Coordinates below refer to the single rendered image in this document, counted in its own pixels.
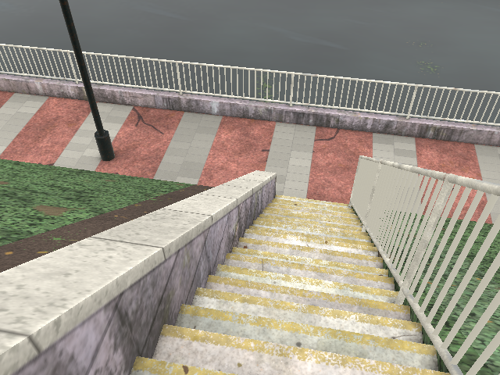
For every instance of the stairs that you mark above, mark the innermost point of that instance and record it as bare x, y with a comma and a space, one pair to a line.
303, 293

